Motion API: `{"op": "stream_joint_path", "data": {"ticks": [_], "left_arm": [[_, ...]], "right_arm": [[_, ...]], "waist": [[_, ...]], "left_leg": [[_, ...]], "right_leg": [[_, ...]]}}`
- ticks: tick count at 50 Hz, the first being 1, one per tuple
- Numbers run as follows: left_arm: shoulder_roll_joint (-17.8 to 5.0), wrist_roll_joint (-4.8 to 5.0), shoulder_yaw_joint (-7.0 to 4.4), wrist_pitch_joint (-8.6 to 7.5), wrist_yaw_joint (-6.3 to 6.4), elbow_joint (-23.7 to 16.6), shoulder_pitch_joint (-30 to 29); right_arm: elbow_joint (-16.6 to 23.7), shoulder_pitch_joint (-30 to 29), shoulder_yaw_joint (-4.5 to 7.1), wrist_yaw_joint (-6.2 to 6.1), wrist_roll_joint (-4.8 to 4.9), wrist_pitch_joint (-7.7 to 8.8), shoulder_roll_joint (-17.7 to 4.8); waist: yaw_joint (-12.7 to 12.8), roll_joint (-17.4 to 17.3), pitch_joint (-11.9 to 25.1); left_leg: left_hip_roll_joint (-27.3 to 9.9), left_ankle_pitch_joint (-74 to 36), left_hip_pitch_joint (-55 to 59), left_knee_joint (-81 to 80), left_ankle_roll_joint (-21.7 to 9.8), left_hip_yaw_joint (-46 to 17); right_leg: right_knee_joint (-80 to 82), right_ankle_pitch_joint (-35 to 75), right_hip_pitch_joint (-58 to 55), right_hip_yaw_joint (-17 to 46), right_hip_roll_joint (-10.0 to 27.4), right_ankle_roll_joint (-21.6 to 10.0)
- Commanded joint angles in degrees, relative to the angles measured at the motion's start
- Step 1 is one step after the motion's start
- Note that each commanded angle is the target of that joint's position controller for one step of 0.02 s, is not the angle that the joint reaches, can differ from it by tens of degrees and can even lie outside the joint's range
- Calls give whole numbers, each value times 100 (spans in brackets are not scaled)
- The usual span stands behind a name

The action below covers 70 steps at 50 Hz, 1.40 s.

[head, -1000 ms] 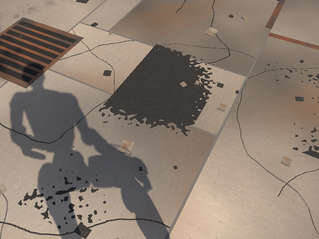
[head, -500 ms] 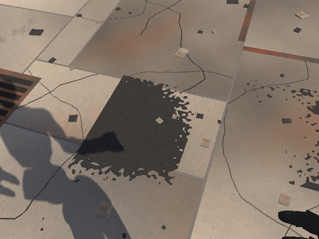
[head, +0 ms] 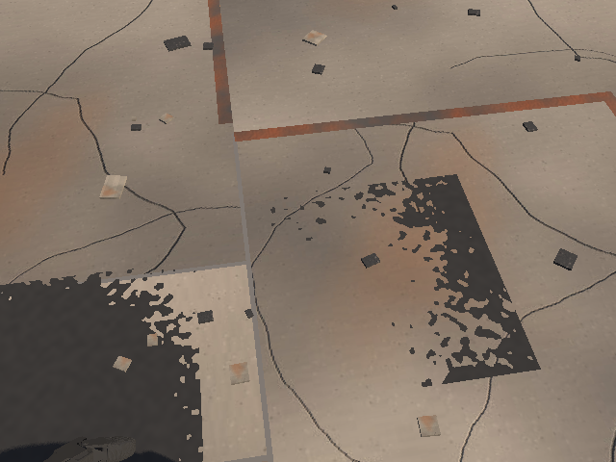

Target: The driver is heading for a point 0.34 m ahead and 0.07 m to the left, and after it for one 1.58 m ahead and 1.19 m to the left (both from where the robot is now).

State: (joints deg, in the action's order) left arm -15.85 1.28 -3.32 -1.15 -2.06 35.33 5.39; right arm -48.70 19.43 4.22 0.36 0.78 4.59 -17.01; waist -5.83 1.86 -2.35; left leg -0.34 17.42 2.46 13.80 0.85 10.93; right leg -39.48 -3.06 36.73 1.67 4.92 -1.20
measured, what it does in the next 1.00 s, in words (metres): walks ahead, turning left: right foot, then left foot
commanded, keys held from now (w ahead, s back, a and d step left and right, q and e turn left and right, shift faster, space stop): w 0.12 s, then w+q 0.88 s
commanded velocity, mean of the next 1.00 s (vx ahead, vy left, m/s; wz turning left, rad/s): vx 0.50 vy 0.00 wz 0.30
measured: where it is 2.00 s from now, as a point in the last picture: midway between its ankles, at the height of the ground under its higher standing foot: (136, 248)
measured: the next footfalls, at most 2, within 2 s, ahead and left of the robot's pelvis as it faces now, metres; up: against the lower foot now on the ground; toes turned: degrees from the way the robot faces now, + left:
right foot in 0.08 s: +0.22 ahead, -0.13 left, +0.00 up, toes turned -3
left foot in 0.64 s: +0.52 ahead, +0.11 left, +0.00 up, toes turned +13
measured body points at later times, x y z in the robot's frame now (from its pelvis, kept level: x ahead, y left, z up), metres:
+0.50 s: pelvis +0.28 -0.04 +0.00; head +0.30 -0.04 +0.45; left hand +0.31 +0.24 -0.12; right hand +0.47 -0.28 -0.11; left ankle +0.46 +0.13 -0.69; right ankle +0.18 -0.13 -0.74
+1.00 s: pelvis +0.57 +0.04 +0.01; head +0.60 +0.06 +0.45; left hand +0.68 +0.35 -0.08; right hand +0.74 -0.21 -0.10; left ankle +0.48 +0.10 -0.74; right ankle +0.80 -0.06 -0.70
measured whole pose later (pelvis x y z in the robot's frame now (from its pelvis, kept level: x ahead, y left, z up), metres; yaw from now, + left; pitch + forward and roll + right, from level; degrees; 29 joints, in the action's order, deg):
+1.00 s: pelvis +0.57 +0.04 +0.01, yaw +23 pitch +2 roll +0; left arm -16.2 -0.1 -2.2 -5.5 -0.5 39.2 2.6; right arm -41.3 18.4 4.0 -0.5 1.3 2.1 -16.7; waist -4.3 1.6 -1.8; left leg 6.4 15.8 -8.2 22.4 -4.2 -8.8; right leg -33.2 0.9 35.2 6.3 3.0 4.0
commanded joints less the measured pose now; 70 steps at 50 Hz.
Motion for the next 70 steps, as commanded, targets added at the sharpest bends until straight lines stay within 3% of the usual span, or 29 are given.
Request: {"op": "stream_joint_path", "data": {"ticks": [1, 4, 5, 6, 7, 8, 10, 16, 21, 26, 29, 31, 32, 33, 34, 35, 37, 38, 41, 46, 51, 54, 55, 56, 57, 58, 60, 63, 70], "left_arm": [[-342, -19, -67, -117, -68, -590, -540], [-910, -71, -392, -92, -4, -136, 1101], [-1391, -72, -538, -38, 106, 54, 2081], [-1827, -57, -528, -72, 110, 35, 1918], [-1246, -72, -383, -131, 81, -22, 1948], [-1035, -105, -300, -192, 70, 53, 1683], [-690, -123, -195, -262, 62, 100, 1036], [-597, -247, -205, -533, 129, 411, 800], [-723, -212, -215, -529, 225, 621, 905], [-885, -102, -284, -339, 281, 940, 1350], [-1099, -68, -340, -181, 364, 932, 1222], [-1194, -49, -347, -87, 431, 888, 1070], [-1103, -84, -291, -124, 461, 816, 1077], [-184, -300, -9, -289, 334, 548, 1742], [-527, -119, -13, -544, 225, 501, 1296], [-834, 113, -97, -683, 157, 322, 678], [-777, -70, -84, -757, 211, 289, 442], [-840, -154, -134, -698, 226, 309, 538], [-652, -218, -110, -499, 233, 297, 714], [-344, -199, 39, -478, 204, 49, -321], [-662, -79, -75, -579, 100, -78, -669], [-893, -95, -235, -664, 121, 123, 166], [-1148, -200, -322, -693, 166, 194, 901], [-1667, -299, -450, -627, 184, 349, 1557], [-1344, -148, -399, -583, 136, 413, 1647], [-931, -117, -284, -552, 154, 327, 1364], [-645, -175, -174, -475, 177, 332, 884], [-512, -178, -134, -511, 200, 452, 737], [-911, -152, -253, -494, 229, 766, 816]], "right_arm": [[179, -57, 249, -2, 117, -17, -1114], [105, -111, 191, -62, 136, -99, -1110], [259, -77, 36, -77, -68, -67, -771], [420, 542, -179, 0, -131, 56, -145], [312, 44, -43, 50, 106, 157, -735], [504, -465, 5, 73, 266, 197, -871], [456, -616, 9, 25, 95, 168, -761], [368, -503, -4, -21, 83, -182, -398], [581, -1214, -73, 117, 34, -108, -218], [1020, -1924, -139, 305, 29, -95, -146], [1178, -1705, -42, 389, 35, -127, -345], [972, -505, 194, 335, 49, -165, -761], [791, 411, 381, 228, 56, -208, -1171], [793, 452, 488, 156, 92, -199, -1778], [935, 636, 372, 162, 55, -140, -1404], [916, 446, 294, 150, 3, -98, -1095], [1053, -317, 193, 129, 36, -72, -751], [1159, -543, 134, 102, -30, -70, -602], [1234, -647, 158, 32, -28, -65, -703], [1125, -306, 234, -110, 46, -147, -932], [1004, 57, 232, -138, 83, -234, -874], [1085, -107, 185, -135, 39, -255, -688], [1174, -116, 62, -109, -12, -231, -358], [1339, 607, -62, -110, 93, -179, 24], [1303, 697, -19, -119, 160, -162, -421], [1288, 206, 99, -120, 149, -192, -839], [1431, -397, 132, -111, 21, -235, -804], [1482, -353, 112, -31, 95, -315, -485], [1703, -1070, 3, 83, 54, -315, -239]], "waist": [[220, -573, -237], [1222, -614, 821], [1558, 95, 1559], [905, 1360, 2295], [1311, 580, 2334], [1285, 497, 1421], [866, 184, 673], [523, 100, 121], [783, 46, -129], [1046, -33, -353], [764, 258, 31], [54, 313, 738], [-396, -79, 1251], [276, -1663, 1748], [-93, -1113, 2615], [-223, -789, 1816], [275, -100, 781], [483, -194, 634], [703, -333, 450], [311, -598, 281], [227, -777, 324], [737, -917, 570], [1077, -522, 1220], [894, 1120, 2042], [935, 1446, 1951], [1071, 791, 1181], [944, 297, 387], [720, 545, 195], [849, 204, 47]], "left_leg": [[-1663, -2938, 18, -219, -969, -625], [-1324, -4998, -463, 2003, -613, -99], [-1045, -2911, -1929, 3866, -354, -13], [-7, 1647, -3877, 5680, -65, -635], [-169, 1672, -4378, 6268, -130, -1523], [-388, 1196, -4752, 6264, -211, -1457], [-790, 307, -4333, 5561, -193, -1446], [-784, -970, -4161, 4685, 64, -1791], [-577, -2453, -4067, 2998, -2, -1423], [-455, -1974, -4488, 2211, -273, -1067], [-31, -1066, -3846, 2164, -573, -587], [414, -923, -2150, 1955, -903, -423], [106, -1148, -431, 1692, -1195, -1193], [-1472, -710, 1741, 1470, -2322, -4326], [-1906, 2, 2347, 561, -2704, -6034], [-1724, -167, 1880, 393, -2326, -5143], [-1247, -1224, 115, 319, -1937, -3874], [-1081, -1756, -489, 185, -1895, -3523], [-876, -2477, -1392, -46, -1908, -3021], [-337, -1860, -2014, 49, -1432, -2411], [-638, -1013, -1359, 631, -1219, -3228], [-473, -1251, -1343, 1485, -940, -3387], [-156, -928, -1818, 2794, -731, -3005], [677, 1035, -3687, 4751, -302, -2143], [330, 1652, -4673, 5765, -209, -2108], [77, 1128, -4935, 6132, -171, -2124], [-266, 394, -4715, 5874, -125, -1877], [-534, 40, -4243, 5419, -102, -1716], [-606, -1430, -4365, 3652, -4, -1462]], "right_leg": [[485, -429, -248, -262, -221, -237], [1062, -228, -2956, -609, -784, -658], [827, 107, -4809, 761, 228, -988], [1579, -994, -6041, 3766, 1585, -1959], [2010, -1403, -5845, 3940, 1700, -1884], [2083, -930, -5139, 2927, 1496, -1630], [2338, -47, -3715, 1707, 1042, -1317], [3197, 628, -2783, 284, 851, -1188], [3358, 763, -3013, -627, 675, -870], [2952, 1494, -4150, -923, 1025, -771], [2000, 3967, -4538, -1151, 1081, -573], [252, 4915, -4146, -1329, 890, -349], [-1327, 3562, -2960, -1339, 645, -114], [-3516, -2196, -209, -1008, -561, 315], [-4316, -3117, 605, 360, -867, 262], [-4210, -2612, 1087, 536, -497, 111], [-3113, -1881, 654, 407, -55, 69], [-2830, -1707, 210, 424, 63, 116], [-2061, -1476, -212, 238, 86, 382], [182, 483, -809, 43, -326, 588], [1064, 425, -1106, 326, -495, 424], [1422, -8, -2253, 231, -445, 48], [1344, -297, -3516, 883, 294, -296], [1717, -1451, -5502, 3294, 1639, -1224], [2176, -2938, -5580, 4587, 1990, -1405], [2301, -3157, -4938, 3804, 1739, -1148], [2427, -1734, -3704, 2308, 1239, -883], [2800, -767, -3023, 1218, 915, -839], [3056, 523, -3275, -174, 926, -884]]}}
